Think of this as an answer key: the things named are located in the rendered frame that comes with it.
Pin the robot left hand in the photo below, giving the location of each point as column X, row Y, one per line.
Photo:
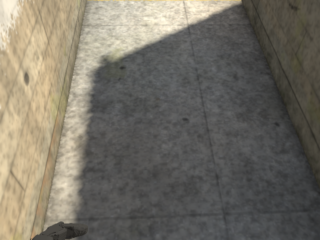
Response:
column 62, row 231

